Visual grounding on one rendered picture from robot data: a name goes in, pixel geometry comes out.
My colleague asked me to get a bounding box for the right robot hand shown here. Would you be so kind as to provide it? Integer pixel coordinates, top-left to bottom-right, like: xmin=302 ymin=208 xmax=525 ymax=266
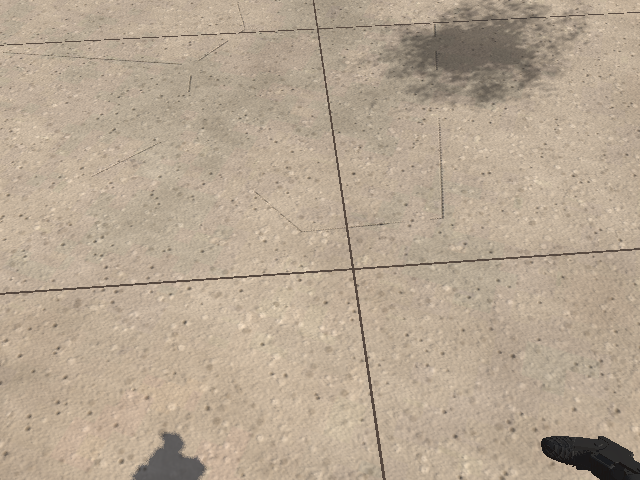
xmin=541 ymin=436 xmax=640 ymax=480

